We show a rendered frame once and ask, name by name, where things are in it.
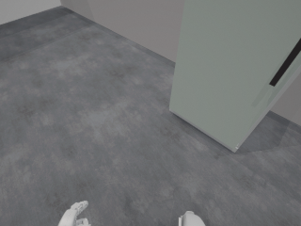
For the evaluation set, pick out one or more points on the left robot hand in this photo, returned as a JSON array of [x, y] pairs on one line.
[[70, 216]]

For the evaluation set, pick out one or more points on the fridge door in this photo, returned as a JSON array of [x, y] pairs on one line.
[[228, 53]]

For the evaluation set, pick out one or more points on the right robot thigh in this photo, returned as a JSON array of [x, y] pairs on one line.
[[190, 220]]

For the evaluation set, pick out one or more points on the handle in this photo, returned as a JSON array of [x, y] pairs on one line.
[[293, 54]]

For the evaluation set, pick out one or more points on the robot right shin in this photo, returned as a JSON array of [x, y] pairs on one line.
[[189, 212]]

